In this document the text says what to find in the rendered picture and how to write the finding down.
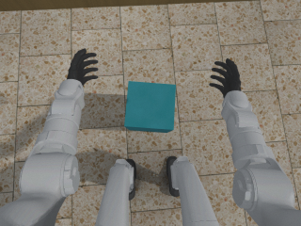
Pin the right robot upper arm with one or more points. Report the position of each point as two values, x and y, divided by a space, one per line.
266 195

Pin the right robot hand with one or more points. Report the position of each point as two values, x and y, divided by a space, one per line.
231 81

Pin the robot right forearm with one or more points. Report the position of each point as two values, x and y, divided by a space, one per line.
246 138

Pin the robot left shin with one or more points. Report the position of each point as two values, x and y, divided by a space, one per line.
122 161

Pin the left robot upper arm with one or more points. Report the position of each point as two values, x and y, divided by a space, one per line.
47 180

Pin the robot left forearm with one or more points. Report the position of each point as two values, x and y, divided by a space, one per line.
59 134

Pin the right robot thigh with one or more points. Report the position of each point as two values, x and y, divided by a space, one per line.
195 205

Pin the left robot hand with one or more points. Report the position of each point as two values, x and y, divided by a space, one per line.
77 71

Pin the carton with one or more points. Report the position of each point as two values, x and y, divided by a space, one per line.
150 107

